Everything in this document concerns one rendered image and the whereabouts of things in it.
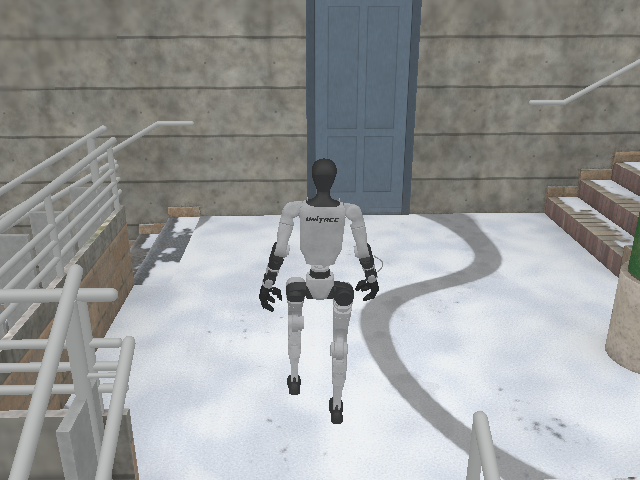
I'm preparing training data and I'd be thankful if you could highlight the left robot upper arm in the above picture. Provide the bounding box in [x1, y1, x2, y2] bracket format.
[274, 201, 302, 258]

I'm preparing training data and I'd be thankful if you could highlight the right robot thigh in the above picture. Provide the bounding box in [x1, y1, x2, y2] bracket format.
[330, 281, 354, 360]

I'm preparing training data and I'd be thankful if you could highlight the robot right forearm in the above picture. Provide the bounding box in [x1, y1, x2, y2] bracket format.
[359, 243, 378, 283]

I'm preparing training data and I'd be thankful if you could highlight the robot right hand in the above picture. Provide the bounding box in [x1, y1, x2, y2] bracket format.
[355, 279, 379, 301]

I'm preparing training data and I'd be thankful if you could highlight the robot left hand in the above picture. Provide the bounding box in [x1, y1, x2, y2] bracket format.
[259, 285, 282, 312]

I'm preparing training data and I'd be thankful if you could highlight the robot left forearm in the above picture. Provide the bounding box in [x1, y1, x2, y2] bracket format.
[262, 242, 284, 289]

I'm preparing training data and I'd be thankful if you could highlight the robot left foot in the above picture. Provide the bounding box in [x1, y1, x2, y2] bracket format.
[287, 375, 301, 395]

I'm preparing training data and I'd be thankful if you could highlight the right robot upper arm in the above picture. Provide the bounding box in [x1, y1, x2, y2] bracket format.
[344, 203, 370, 259]

